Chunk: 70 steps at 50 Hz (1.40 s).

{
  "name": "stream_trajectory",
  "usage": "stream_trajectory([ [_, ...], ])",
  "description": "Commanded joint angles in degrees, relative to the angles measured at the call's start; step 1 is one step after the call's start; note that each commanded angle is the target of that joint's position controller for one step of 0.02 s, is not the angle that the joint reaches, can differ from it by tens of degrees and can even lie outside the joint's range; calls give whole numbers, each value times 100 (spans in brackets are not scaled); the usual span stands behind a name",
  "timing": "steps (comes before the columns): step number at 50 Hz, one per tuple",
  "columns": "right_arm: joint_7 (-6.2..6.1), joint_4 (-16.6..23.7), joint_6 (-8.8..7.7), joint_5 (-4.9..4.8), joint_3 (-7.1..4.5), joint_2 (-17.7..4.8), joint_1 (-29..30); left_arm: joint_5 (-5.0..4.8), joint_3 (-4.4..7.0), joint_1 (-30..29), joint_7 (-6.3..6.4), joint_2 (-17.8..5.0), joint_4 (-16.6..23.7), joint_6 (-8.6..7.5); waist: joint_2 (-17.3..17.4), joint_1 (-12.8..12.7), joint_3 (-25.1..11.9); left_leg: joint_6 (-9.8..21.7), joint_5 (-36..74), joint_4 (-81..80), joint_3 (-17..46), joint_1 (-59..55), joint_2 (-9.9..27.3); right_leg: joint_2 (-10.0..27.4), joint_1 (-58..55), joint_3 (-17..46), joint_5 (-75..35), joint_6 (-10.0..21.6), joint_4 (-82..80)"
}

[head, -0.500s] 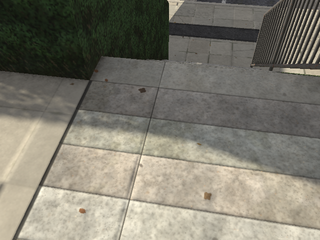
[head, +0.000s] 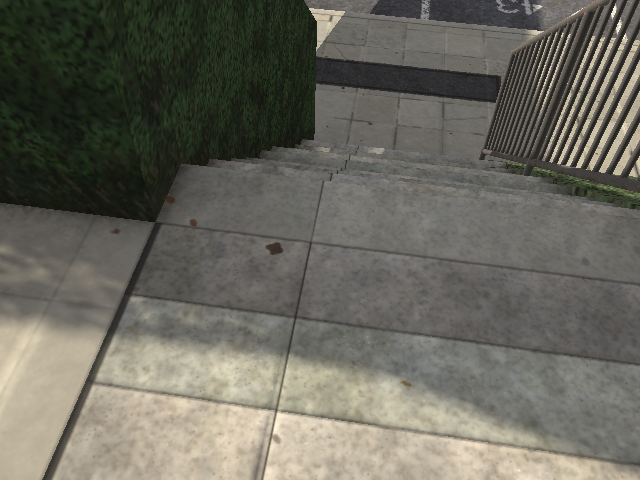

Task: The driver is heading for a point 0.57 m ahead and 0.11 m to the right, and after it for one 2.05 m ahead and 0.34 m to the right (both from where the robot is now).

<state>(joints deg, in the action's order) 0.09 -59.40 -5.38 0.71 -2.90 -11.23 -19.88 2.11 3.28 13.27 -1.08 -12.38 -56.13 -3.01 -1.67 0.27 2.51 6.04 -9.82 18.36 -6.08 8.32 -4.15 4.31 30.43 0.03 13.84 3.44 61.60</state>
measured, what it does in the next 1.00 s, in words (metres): walks ahead: right foot, then left foot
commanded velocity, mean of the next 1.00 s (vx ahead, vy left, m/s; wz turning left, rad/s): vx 0.41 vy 0.00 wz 0.00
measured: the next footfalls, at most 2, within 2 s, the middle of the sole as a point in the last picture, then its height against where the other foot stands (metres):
right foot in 0.34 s outside the picture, level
left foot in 0.86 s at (304, 427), level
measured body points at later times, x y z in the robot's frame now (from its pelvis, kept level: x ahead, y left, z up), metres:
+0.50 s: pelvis +0.27 -0.06 -0.01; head +0.29 -0.07 +0.44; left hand +0.33 +0.20 -0.14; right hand +0.28 -0.30 -0.16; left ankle +0.21 +0.08 -0.66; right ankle +0.31 -0.11 -0.75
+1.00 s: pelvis +0.48 -0.02 -0.01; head +0.52 -0.01 +0.44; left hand +0.47 +0.21 -0.17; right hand +0.56 -0.26 -0.15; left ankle +0.57 +0.04 -0.75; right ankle +0.40 -0.14 -0.68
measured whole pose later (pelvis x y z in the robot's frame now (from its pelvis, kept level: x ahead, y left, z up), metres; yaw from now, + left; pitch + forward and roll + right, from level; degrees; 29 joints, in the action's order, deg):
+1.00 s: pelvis +0.48 -0.02 -0.01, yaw -1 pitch -1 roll -1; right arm -1.5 -57.0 -3.7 0.3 -1.4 -9.9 -9.7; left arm 1.7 2.1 17.6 1.4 -9.7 -60.9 -2.2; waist -1.0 -1.2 5.1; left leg 5.1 -6.2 25.8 -5.9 19.1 -1.9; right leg -1.1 18.3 -0.4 28.3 1.2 58.1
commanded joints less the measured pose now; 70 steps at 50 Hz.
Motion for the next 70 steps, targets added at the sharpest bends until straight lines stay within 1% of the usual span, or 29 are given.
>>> stream_trajectory([
  [1,-18,139,-107,-14,-49,-539,-298,9,11,30,-52,-133,244,90,456,-138,198,613,1092,-1190,1258,-28,1535,206,591,-78,-585,-147,-411],
  [12,-112,-205,-49,75,-11,-585,-1221,-90,-75,-1767,-51,-183,904,-9,554,287,473,559,2468,-804,892,-1432,1719,-110,667,-431,-966,44,-2706],
  [14,-140,-212,-37,93,-35,-656,-1056,-94,-37,-1504,-24,-236,869,-66,584,91,353,461,3519,-330,762,-1525,1747,-308,86,-531,-539,230,-2978],
  [16,-132,-205,-8,65,-57,-738,-856,-65,80,-160,58,-386,426,-151,483,-491,-317,278,4572,1190,502,-1271,1515,-689,-1611,-719,-574,472,-3485],
  [17,-114,-106,-15,20,-17,-643,-797,51,199,889,121,-697,124,-209,279,-852,-935,163,3475,2522,366,-281,1290,-138,-3150,-102,-483,717,-3501],
  [18,-41,90,-19,-218,101,-95,-1289,180,370,1663,156,-1372,57,-218,-895,-807,-1871,-144,379,4861,-29,1738,443,1700,-5017,2539,127,1456,-3797],
  [19,-34,21,-14,-108,-25,-467,-1203,-28,358,1366,98,-1254,55,-109,-703,-699,-1954,-90,-1937,5769,664,2524,44,1983,-4823,3936,345,1663,-4622],
  [20,-30,183,8,-27,-81,-585,-629,-143,280,629,78,-991,154,-89,-292,-410,-927,-33,-1422,5850,871,2918,472,1722,-3947,2954,675,1442,-4705],
  [21,1,280,-22,-1,-67,-514,-272,-152,175,195,49,-601,233,-125,-19,-286,-410,-31,-951,5517,871,2813,678,1480,-3118,2295,372,1258,-4948],
  [23,38,260,89,114,-61,-299,-289,-159,45,48,76,-198,114,-202,-92,81,6,-113,-606,4864,836,2248,947,948,-2153,1330,-387,840,-5235],
  [26,117,282,258,166,-57,-169,-270,-149,33,507,110,-300,-103,-318,-118,213,0,-260,-367,4569,671,2166,973,748,-1991,822,-1240,848,-5350],
  [32,156,818,315,90,-30,-263,1248,-151,-9,1145,111,-394,-253,-321,-105,-58,328,-498,716,3044,419,2986,1080,568,-2416,407,-1773,804,-5577],
  [36,93,876,262,34,83,-72,1637,-133,-79,1489,156,-350,-413,-313,-186,-191,260,-429,1059,1956,53,2303,677,433,-2692,-132,-4135,578,-4999],
  [39,16,815,196,40,83,-178,1551,-79,-106,1525,215,-351,-509,-262,-392,-166,127,-254,825,1595,91,1920,482,531,-3094,-117,-4751,549,-4467],
  [42,-127,397,41,86,-22,-447,398,-106,-65,1265,295,-452,-529,-230,-223,375,-270,7,1106,485,130,648,257,426,-3277,-79,-4855,325,-3030],
  [43,-170,221,-54,179,-86,-728,-198,-176,-95,1358,309,-372,-466,-250,60,488,-754,132,3050,616,600,-535,886,196,-2614,-164,-3536,171,-2111],
  [44,-169,186,-59,247,-177,-1148,-704,-362,-178,2037,336,38,-449,-218,1028,343,-1638,940,6084,1212,2093,-2140,2551,-470,-1326,-521,135,-10,-333],
  [45,-122,186,34,-34,-146,-1025,-620,-405,-104,2373,333,-65,-651,-101,1225,278,-2258,1618,6692,959,2949,-2250,3023,-871,-894,-66,2340,-106,540],
  [46,-98,303,95,-141,-92,-798,-124,-192,-42,1938,320,-254,-613,-1,676,151,-1684,1495,5361,574,2522,-1451,2731,-621,-756,236,2153,-148,677],
  [47,-120,360,133,-118,-12,-545,345,-47,-46,1431,281,-140,-504,34,550,71,-954,1263,4203,208,2203,-701,2442,-505,-585,222,1874,-183,520],
  [49,-212,336,182,-73,106,-260,679,43,-48,1179,222,16,-464,152,521,-207,-371,825,3223,-279,1547,393,1933,-249,-996,219,1359,-282,-249],
  [52,-211,235,157,6,148,-320,642,-4,-115,1450,251,259,-651,352,543,-387,-569,641,2805,-362,1134,821,1636,-341,-1665,16,1090,-364,-988],
  [55,-187,160,181,25,144,-483,530,-22,-143,1070,332,164,-610,484,727,-264,-530,569,921,-633,1259,927,1593,-310,-1730,-38,907,-352,-1791],
  [58,-162,133,330,14,139,-529,526,-25,-153,816,310,64,-615,507,827,-175,-298,402,-995,-887,1452,1215,1543,-328,-1856,-83,676,-357,-2325],
  [61,-188,91,446,-54,153,-487,536,-20,-215,941,319,141,-730,423,519,-238,-46,108,-1829,-843,1542,1544,1482,-281,-2364,-95,103,-274,-3434],
  [63,-174,27,473,-58,144,-419,311,41,-234,1039,351,-62,-711,308,209,-119,154,-258,-1671,-580,1457,1534,1243,231,-2384,519,80,-170,-4225],
  [64,-155,16,496,-116,164,-212,165,-74,-224,783,344,-172,-724,268,-385,137,394,-340,-971,-476,1030,1064,847,254,-1484,745,603,-67,-4408],
  [65,-145,-58,501,-79,183,-194,141,-121,-274,699,322,29,-730,207,-426,151,335,-339,-387,-169,921,345,810,251,-1036,780,798,-98,-4665],
  [70,-185,-253,454,-55,205,-196,-22,-155,-300,797,357,86,-771,121,-24,143,154,-273,-71,-27,955,137,900,131,-1404,603,121,-110,-4622],
])
Keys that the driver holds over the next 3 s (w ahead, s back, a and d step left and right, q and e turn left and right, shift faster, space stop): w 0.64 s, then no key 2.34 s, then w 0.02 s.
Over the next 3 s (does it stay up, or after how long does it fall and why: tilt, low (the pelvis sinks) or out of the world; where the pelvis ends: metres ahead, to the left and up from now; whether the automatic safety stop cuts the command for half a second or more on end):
stays up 0.56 -0.07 0.00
